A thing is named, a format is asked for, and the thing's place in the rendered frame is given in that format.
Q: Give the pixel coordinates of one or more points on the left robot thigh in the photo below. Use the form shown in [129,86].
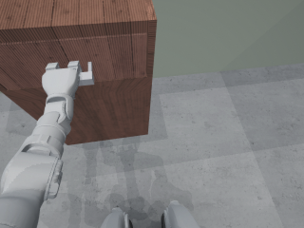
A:
[116,220]

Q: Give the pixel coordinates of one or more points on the left robot forearm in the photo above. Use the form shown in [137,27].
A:
[50,133]

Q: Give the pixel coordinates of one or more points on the drawer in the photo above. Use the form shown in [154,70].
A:
[23,64]

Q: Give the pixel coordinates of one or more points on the left robot upper arm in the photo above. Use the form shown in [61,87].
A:
[31,180]

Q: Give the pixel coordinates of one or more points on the handle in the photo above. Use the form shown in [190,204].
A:
[87,78]

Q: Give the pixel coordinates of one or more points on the cabinet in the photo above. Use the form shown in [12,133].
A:
[109,109]

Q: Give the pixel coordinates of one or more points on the robot left shin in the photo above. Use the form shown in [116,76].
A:
[117,209]

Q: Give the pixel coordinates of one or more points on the left robot hand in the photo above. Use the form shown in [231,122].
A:
[58,80]

